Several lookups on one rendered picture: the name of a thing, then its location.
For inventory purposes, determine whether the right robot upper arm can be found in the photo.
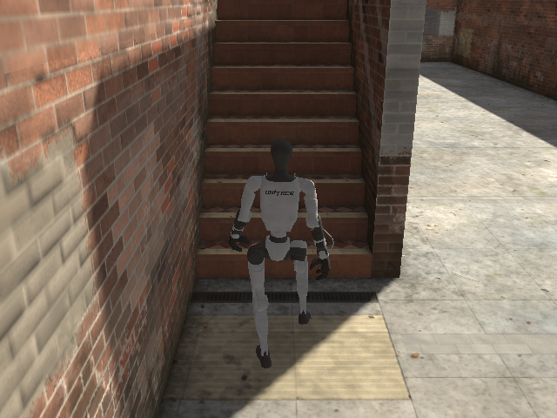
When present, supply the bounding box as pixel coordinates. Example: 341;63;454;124
299;178;319;228

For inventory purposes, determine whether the right robot foot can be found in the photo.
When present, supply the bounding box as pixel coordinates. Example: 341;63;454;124
299;310;311;325

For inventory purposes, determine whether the robot left shin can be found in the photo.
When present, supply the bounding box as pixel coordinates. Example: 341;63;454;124
252;296;268;356

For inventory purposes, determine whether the right robot hand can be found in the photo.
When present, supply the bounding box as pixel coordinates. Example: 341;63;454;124
310;256;331;280

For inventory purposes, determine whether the left robot upper arm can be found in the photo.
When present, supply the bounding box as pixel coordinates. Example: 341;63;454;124
238;176;263;223

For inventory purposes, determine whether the left robot hand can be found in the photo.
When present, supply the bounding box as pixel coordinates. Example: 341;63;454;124
229;235;249;252

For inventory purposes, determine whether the right robot forearm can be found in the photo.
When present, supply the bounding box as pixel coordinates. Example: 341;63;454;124
311;215;329;260

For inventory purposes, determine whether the left robot forearm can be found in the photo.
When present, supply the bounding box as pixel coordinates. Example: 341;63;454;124
231;209;246;239

